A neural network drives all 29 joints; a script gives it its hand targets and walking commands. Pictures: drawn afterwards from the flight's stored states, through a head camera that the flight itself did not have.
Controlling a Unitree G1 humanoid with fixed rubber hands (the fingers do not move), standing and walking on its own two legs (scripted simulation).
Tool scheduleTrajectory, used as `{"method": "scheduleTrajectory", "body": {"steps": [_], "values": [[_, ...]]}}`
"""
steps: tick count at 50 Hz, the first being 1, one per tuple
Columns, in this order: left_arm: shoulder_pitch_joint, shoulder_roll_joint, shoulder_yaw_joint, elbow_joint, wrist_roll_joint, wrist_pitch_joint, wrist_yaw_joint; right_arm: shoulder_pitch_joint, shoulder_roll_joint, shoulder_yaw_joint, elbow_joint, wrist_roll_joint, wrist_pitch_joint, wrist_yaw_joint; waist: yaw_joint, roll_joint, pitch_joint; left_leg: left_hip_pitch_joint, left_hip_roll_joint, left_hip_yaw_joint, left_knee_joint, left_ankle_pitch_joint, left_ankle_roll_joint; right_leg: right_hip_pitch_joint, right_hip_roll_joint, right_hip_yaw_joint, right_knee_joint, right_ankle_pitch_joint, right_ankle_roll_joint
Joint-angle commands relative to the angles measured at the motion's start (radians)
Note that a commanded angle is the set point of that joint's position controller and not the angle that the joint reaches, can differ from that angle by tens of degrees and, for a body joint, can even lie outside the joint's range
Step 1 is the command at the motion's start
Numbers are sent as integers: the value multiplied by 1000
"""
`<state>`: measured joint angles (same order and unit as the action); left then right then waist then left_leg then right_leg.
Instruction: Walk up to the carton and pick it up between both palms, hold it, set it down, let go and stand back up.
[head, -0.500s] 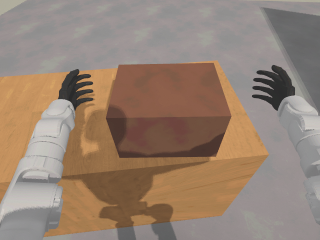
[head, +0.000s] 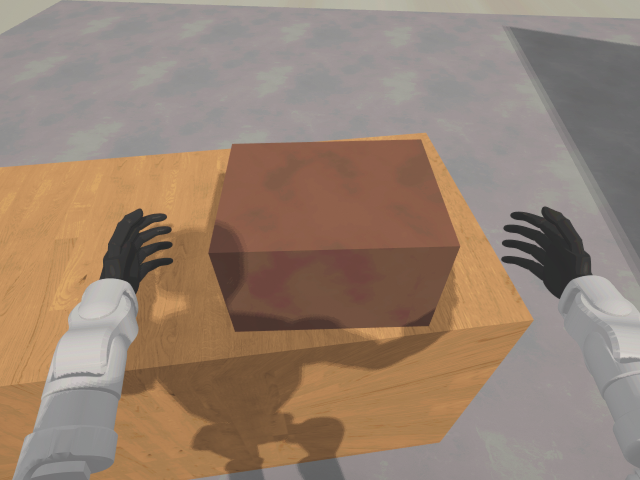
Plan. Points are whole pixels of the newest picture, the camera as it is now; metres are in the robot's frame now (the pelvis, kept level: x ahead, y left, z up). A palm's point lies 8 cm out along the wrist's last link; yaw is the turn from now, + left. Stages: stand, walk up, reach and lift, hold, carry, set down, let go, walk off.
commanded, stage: set down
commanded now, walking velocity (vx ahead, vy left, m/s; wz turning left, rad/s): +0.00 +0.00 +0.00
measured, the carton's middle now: (329, 234) +0.49 +0.04 +0.01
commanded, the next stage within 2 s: let go in 1.90 s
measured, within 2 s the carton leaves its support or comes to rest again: neither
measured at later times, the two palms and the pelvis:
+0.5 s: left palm (128, 337) +0.27 +0.27 +0.06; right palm (579, 350) +0.28 -0.25 +0.05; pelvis +0.01 +0.00 +0.00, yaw -1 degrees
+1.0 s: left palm (145, 384) +0.23 +0.26 +0.01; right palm (574, 416) +0.23 -0.25 +0.00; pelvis +0.01 +0.01 +0.00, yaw -2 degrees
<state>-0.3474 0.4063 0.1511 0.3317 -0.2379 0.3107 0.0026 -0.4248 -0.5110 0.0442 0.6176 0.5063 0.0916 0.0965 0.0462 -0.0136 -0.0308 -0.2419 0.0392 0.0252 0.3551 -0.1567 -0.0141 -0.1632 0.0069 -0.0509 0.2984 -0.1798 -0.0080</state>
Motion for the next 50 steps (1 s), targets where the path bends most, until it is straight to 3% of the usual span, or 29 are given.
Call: {"method": "scheduleTrajectory", "body": {"steps": [1,18,35,41,50], "values": [[-157,142,66,-218,10,-43,4,-169,-185,-85,-204,-5,-51,5,-3,22,-320,275,-65,-10,38,409,-12,-21,54,29,-42,167,5],[146,56,67,-291,23,-170,5,186,-122,-113,-359,-49,-131,33,-7,-4,-192,269,-74,-8,-5,310,1,-47,30,56,-73,117,-12],[384,-17,19,-279,32,-332,33,454,-81,-115,-367,-87,-264,68,-6,-5,-109,272,-71,-16,-8,259,-6,-95,30,57,-70,64,-27],[362,-19,-18,-229,36,-334,40,458,-44,-109,-348,-131,-258,70,-7,-2,-60,248,-62,-11,-39,131,2,-115,13,64,-78,-3,-24],[478,-42,-2,-208,84,-305,24,538,-20,-79,-303,-167,-265,46,2,-9,-91,314,-64,-3,-13,301,-14,-43,31,65,-69,155,-25]]}}
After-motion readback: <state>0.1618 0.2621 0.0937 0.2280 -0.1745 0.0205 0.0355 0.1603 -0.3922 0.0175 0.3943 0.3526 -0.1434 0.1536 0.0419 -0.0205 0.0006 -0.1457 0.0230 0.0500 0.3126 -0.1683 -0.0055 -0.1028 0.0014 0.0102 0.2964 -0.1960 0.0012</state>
